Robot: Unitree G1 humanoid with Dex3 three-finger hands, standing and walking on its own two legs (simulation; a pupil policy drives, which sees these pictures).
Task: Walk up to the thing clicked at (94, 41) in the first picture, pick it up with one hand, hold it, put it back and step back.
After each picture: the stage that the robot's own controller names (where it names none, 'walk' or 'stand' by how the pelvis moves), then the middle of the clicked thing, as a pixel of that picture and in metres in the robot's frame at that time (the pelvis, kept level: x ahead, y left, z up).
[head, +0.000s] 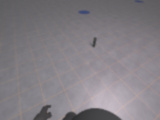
stand; (94, 42) +1.68 -0.09 -0.65
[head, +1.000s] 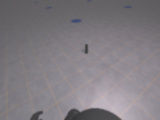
walk; (86, 49) +1.57 +0.21 -0.64
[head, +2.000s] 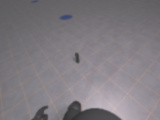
walk; (77, 58) +1.07 +0.33 -0.65
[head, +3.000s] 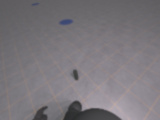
walk; (75, 75) +0.70 +0.28 -0.65
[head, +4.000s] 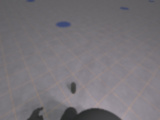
walk; (73, 88) +0.50 +0.19 -0.63
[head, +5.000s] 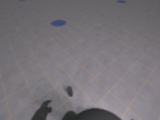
stand; (70, 91) +0.42 +0.23 -0.65
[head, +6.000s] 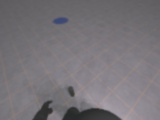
stand; (71, 91) +0.39 +0.23 -0.64
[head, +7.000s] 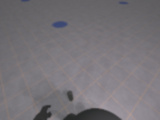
stand; (70, 96) +0.37 +0.22 -0.66
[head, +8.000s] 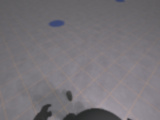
stand; (69, 96) +0.36 +0.23 -0.66
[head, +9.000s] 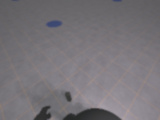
stand; (68, 97) +0.34 +0.24 -0.66
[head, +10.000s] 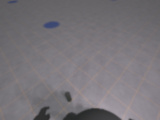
stand; (68, 97) +0.34 +0.26 -0.65
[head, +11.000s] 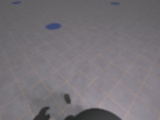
stand; (67, 99) +0.34 +0.25 -0.66
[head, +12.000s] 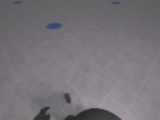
stand; (67, 98) +0.34 +0.25 -0.66
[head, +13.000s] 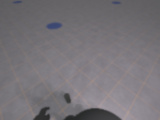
go down; (67, 98) +0.34 +0.25 -0.66
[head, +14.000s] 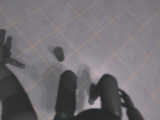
go down; (59, 55) +0.45 +0.24 -0.29
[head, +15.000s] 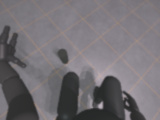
approach; (64, 57) +0.45 +0.23 -0.27
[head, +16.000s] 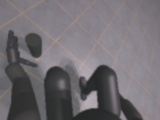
close in; (35, 48) +0.44 +0.28 -0.17
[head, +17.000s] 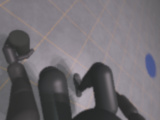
close; (22, 47) +0.44 +0.29 -0.16
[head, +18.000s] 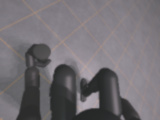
lift; (42, 55) +0.36 +0.28 -0.13
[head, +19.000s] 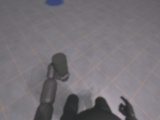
lift; (62, 69) +0.32 +0.19 +0.05
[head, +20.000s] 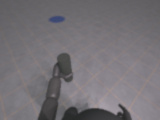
hold; (66, 69) +0.34 +0.16 +0.06
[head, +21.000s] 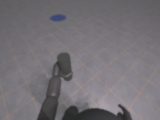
hold; (66, 69) +0.34 +0.17 +0.05
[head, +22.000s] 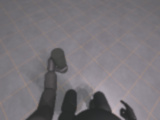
crouch; (61, 63) +0.38 +0.20 -0.01
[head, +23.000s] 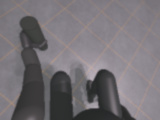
lower; (37, 37) +0.51 +0.28 -0.05
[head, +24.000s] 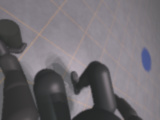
lower; (13, 41) +0.47 +0.30 -0.17
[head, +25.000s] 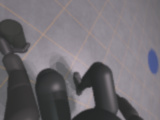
lower; (17, 40) +0.46 +0.30 -0.17
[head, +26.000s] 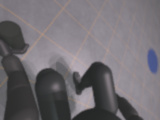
lower; (16, 41) +0.46 +0.30 -0.17
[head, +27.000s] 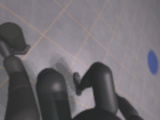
lower; (17, 42) +0.45 +0.30 -0.17
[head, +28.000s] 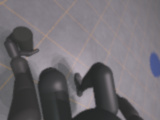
open; (25, 45) +0.45 +0.28 -0.17
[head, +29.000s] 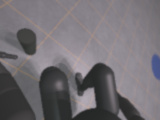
rise; (29, 45) +0.44 +0.28 -0.17
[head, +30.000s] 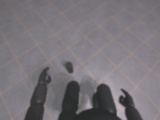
walk; (69, 68) +0.45 +0.20 -0.41
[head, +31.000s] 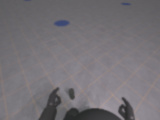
stand; (71, 94) +0.40 +0.19 -0.60
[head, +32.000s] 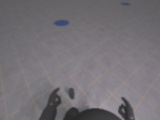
stand; (71, 94) +0.40 +0.19 -0.60
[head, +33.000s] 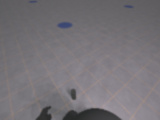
stand; (73, 94) +0.41 +0.18 -0.64
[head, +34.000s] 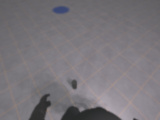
walk; (74, 84) +0.43 +0.15 -0.63
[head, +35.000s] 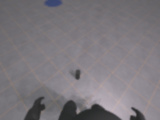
walk; (77, 75) +0.53 +0.13 -0.63
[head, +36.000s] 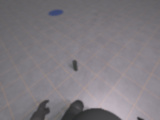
walk; (75, 65) +0.77 +0.29 -0.63
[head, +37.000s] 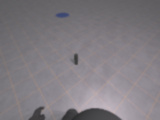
stand; (76, 59) +1.01 +0.25 -0.64
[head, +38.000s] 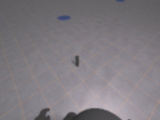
stand; (77, 61) +1.01 +0.25 -0.66
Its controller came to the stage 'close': yes
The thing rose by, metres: 0.69
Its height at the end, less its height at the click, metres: +0.00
